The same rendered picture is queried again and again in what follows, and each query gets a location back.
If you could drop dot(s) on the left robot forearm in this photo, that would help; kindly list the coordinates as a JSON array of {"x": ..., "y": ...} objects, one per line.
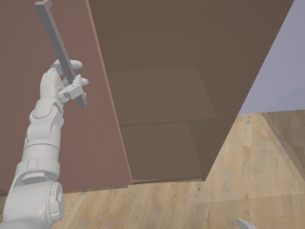
[{"x": 39, "y": 161}]

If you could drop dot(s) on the robot right hand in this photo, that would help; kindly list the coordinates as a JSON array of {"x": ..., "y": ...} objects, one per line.
[{"x": 243, "y": 224}]

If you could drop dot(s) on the left robot upper arm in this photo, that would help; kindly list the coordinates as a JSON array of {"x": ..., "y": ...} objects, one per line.
[{"x": 34, "y": 206}]

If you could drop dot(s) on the robot left hand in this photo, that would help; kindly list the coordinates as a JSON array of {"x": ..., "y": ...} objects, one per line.
[{"x": 52, "y": 86}]

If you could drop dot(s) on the handle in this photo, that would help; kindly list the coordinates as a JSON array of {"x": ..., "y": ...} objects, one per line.
[{"x": 44, "y": 13}]

